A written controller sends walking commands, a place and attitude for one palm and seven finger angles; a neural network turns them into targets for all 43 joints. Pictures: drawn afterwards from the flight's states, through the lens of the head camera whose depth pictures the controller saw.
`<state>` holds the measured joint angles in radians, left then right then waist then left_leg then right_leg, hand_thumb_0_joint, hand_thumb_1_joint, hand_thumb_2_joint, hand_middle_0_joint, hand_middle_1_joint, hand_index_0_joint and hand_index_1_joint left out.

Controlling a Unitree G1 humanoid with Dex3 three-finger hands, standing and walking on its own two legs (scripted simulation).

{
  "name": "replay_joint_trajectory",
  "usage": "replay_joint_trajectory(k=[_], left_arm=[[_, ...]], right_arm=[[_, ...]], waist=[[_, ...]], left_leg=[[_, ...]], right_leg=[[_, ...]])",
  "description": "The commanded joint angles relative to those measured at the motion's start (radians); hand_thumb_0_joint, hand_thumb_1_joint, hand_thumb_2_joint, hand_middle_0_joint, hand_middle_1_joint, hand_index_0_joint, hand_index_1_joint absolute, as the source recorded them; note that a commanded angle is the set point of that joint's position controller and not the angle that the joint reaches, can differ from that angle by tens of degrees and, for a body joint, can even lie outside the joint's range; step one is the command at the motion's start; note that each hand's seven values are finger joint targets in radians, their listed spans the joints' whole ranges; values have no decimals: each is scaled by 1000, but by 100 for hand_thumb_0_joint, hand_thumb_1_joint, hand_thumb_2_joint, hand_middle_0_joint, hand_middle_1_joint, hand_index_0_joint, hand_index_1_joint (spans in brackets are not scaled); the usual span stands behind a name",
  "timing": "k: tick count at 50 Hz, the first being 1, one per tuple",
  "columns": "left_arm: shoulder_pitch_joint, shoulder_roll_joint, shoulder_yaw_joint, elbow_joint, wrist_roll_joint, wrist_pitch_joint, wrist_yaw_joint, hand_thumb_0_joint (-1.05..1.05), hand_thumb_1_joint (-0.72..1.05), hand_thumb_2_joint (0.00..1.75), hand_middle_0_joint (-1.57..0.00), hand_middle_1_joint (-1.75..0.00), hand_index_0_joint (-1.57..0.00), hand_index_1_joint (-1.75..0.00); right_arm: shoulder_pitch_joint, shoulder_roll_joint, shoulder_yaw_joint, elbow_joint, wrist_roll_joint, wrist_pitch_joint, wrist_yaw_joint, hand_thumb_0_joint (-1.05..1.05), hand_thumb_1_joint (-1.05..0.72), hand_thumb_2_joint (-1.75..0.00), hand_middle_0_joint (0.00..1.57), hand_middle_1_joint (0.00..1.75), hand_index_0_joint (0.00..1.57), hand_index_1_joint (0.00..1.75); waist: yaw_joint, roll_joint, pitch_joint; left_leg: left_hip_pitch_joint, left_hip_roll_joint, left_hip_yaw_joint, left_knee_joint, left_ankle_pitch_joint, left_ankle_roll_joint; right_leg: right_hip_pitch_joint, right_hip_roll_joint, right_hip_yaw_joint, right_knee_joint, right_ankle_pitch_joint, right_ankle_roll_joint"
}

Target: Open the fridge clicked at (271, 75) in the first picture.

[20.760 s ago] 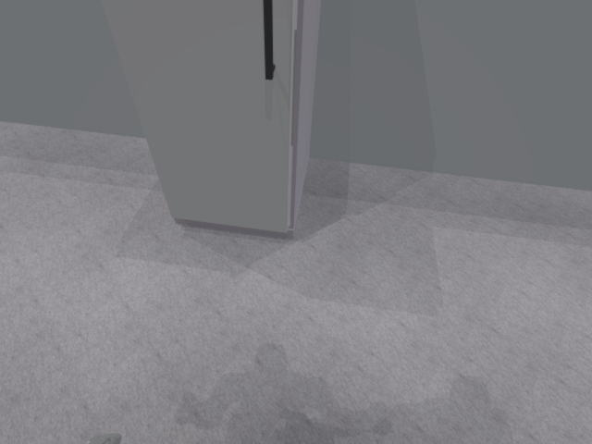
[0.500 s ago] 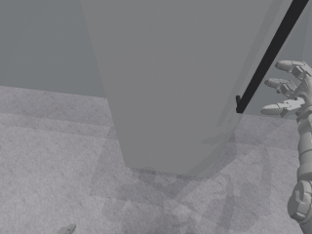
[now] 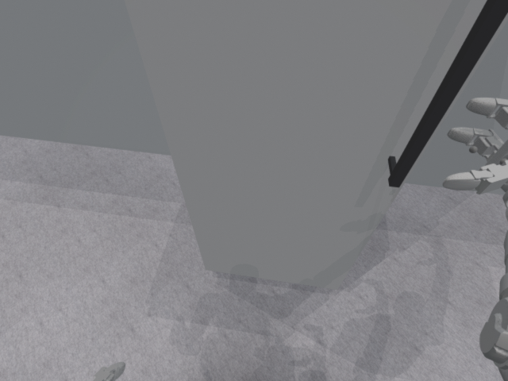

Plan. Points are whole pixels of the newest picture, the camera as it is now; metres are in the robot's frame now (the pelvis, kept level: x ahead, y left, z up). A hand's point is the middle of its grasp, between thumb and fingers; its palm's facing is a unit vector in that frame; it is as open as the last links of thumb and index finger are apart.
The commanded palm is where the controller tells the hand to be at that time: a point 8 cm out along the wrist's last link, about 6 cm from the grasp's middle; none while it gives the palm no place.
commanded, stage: move the hooked fingers beside the handle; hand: right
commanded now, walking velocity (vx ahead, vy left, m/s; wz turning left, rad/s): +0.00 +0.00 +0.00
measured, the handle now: (452, 66) +0.50 -0.19 +0.25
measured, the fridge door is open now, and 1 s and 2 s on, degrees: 0 0 0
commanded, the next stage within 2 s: feel for the door with the fingertips in 0.78 s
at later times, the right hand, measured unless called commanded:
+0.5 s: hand (478, 152) +0.44 -0.26 +0.16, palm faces +0.03 +1.00 +0.01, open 14.0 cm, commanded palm +0.41 -0.30 +0.16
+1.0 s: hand (470, 152) +0.43 -0.24 +0.17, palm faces +0.04 +1.00 -0.01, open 13.9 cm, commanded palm +0.41 -0.29 +0.16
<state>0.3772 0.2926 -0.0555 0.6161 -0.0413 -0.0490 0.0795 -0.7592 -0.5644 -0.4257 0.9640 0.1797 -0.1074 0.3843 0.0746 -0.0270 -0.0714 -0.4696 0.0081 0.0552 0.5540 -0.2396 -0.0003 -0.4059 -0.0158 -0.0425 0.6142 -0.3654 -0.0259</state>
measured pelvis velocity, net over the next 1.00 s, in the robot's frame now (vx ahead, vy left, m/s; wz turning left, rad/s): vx -0.01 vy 0.00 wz -0.02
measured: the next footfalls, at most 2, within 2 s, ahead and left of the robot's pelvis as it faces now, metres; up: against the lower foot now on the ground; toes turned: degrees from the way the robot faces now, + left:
none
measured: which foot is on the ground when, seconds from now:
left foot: down 0.00-1.00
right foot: down 0.00-1.00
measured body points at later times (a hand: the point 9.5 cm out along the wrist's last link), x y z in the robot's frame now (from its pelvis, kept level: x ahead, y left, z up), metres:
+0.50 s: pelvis +0.01 +0.00 +0.00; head +0.05 -0.01 +0.45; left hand +0.09 +0.26 -0.11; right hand +0.43 -0.31 +0.16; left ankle +0.02 +0.12 -0.73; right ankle -0.04 -0.10 -0.73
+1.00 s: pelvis -0.01 +0.00 +0.00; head +0.03 +0.00 +0.45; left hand +0.08 +0.27 -0.11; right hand +0.42 -0.30 +0.17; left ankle +0.02 +0.12 -0.73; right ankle -0.04 -0.10 -0.73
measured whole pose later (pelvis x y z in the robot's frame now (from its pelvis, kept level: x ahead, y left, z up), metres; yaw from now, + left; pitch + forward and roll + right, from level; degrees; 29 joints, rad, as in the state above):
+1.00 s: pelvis -0.01 +0.00 +0.00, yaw -1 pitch +8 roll +1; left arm 0.35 0.29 -0.06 0.62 -0.05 -0.05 0.09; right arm -0.77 -0.54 -0.38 0.94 0.19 -0.07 0.36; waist 0.06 -0.03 -0.06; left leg -0.44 0.01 0.07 0.55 -0.24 0.00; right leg -0.39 -0.01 -0.03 0.61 -0.35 -0.02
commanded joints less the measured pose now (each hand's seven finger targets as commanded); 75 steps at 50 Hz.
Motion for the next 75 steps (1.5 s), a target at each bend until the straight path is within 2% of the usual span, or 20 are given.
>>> replay_joint_trajectory(k=[1,11,13,18,21,22,25,29,37,40,44,46,49,53,55,57,61,65,72,75], left_arm=[[30,165,65,-106,-4,-28,13,0,90,90,-20,-30,-20,-30],[31,164,63,-89,-2,-28,16,0,90,90,-20,-30,-20,-30],[35,168,64,-89,1,-25,14,0,90,90,-20,-30,-20,-30],[22,158,66,-115,2,-19,5,0,90,90,-20,-30,-20,-30],[10,157,64,-118,-3,-18,4,0,90,90,-20,-30,-20,-30],[17,161,68,-117,-4,-15,6,0,90,90,-20,-30,-20,-30],[0,153,66,-122,-5,-20,5,0,90,90,-20,-30,-20,-30],[0,151,65,-113,-5,-20,7,0,90,90,-20,-30,-20,-30],[-7,153,58,-103,-3,-22,11,0,90,90,-20,-30,-20,-30],[-12,150,57,-108,-2,-27,13,0,90,90,-20,-30,-20,-30],[-6,154,55,-105,-2,-29,16,0,90,90,-20,-30,-20,-30],[-11,150,54,-105,-5,-33,18,0,90,90,-20,-30,-20,-30],[-1,157,58,-99,-6,-36,19,0,90,90,-20,-30,-20,-30],[-2,150,59,-93,-6,-44,17,0,90,90,-20,-30,-20,-30],[7,151,63,-88,-2,-47,16,0,90,90,-20,-30,-20,-30],[5,148,64,-91,-3,-49,12,0,90,90,-20,-30,-20,-30],[3,147,62,-83,-2,-50,9,0,90,90,-20,-30,-20,-30],[2,143,62,-89,4,-47,8,0,90,90,-20,-30,-20,-30],[6,145,64,-91,0,-41,11,0,90,90,-20,-30,-20,-30],[-1,139,62,-93,-2,-44,11,0,90,90,-20,-30,-20,-30]], right_arm=[[-428,-299,-38,-225,31,-46,27,0,50,-30,30,120,30,120],[-489,-258,4,-233,40,-30,28,0,50,-30,30,120,30,120],[-465,-308,-43,-214,40,-36,19,0,50,-30,30,120,30,120],[-412,-305,-48,-306,36,-54,19,0,50,-30,30,120,30,120],[-407,-251,-11,-304,48,-32,25,0,50,-30,30,120,30,120],[-370,-291,-51,-283,51,-26,19,0,50,-30,30,120,30,120],[-388,-248,-16,-344,45,-11,9,0,50,-30,30,120,30,120],[-423,-206,20,-369,44,2,-10,0,50,-30,30,120,30,120],[-412,-228,3,-302,26,8,-43,0,50,-30,30,120,30,120],[-435,-247,-10,-301,14,-10,-46,0,50,-30,30,120,30,120],[-435,-284,-36,-261,21,-29,-29,0,50,-30,30,120,30,120],[-474,-217,29,-250,20,-29,-15,0,50,-30,30,120,30,120],[-464,-236,9,-225,33,-31,-9,0,50,-30,30,120,30,120],[-531,-183,63,-284,30,-41,-18,0,50,-30,30,120,30,120],[-487,-201,29,-278,33,-39,-32,0,50,-30,30,120,30,120],[-472,-163,50,-294,41,-35,-44,0,50,-30,30,120,30,120],[-496,-173,38,-277,17,-19,-86,0,50,-30,30,120,30,120],[-476,-231,-12,-317,-4,-40,-115,0,50,-30,30,120,30,120],[-447,-222,-10,-286,3,-34,-97,0,50,-30,30,120,30,120],[-475,-158,45,-302,8,-31,-82,0,50,-30,30,120,30,120]], waist=[[-7,-69,-325],[14,-62,-320],[2,-23,-333],[-27,-93,-406],[-11,-66,-350],[-22,-24,-336],[-20,-98,-339],[-3,-65,-326],[-8,-18,-274],[-14,-49,-303],[-16,-18,-311],[3,-48,-286],[2,-9,-290],[13,-91,-318],[0,-51,-348],[-2,-37,-338],[1,-30,-304],[-21,-27,-346],[-17,-4,-325],[-4,-32,-320]], left_leg=[[234,-15,-29,-5,354,34],[193,-15,-18,-5,334,35],[220,-14,-22,-1,342,34],[260,-16,-25,14,415,37],[231,-19,-15,0,382,35],[245,-19,-15,-3,378,36],[226,-17,-16,-7,364,38],[212,-20,-11,-15,343,37],[230,-11,-13,-26,292,39],[243,-9,-22,-22,302,40],[267,-8,-31,-20,314,37],[229,-7,-29,-26,275,35],[236,-7,-32,-27,271,33],[206,-7,-30,-24,264,36],[231,-11,-27,-19,291,37],[233,-11,-23,-22,291,37],[223,-10,-24,-27,257,33],[286,-8,-33,-17,317,36],[297,-9,-32,-25,343,34],[272,-10,-31,-26,351,33]], right_leg=[[91,-5,52,-65,403,1],[112,-4,68,-55,412,7],[86,-2,67,-53,399,3],[143,-8,64,-45,534,12],[138,-12,66,-57,503,15],[117,-15,65,-57,494,9],[149,-11,66,-65,496,13],[159,-13,73,-71,477,15],[99,-8,66,-89,370,6],[110,-2,63,-88,371,5],[85,-3,58,-85,353,0],[84,1,57,-87,310,-1],[67,0,56,-82,293,-5],[107,2,62,-75,311,-1],[113,1,65,-71,343,0],[108,-1,62,-73,349,-1],[81,1,63,-87,305,-1],[82,1,54,-87,354,-3],[88,-5,42,-91,369,-7],[112,-3,44,-92,384,-4]])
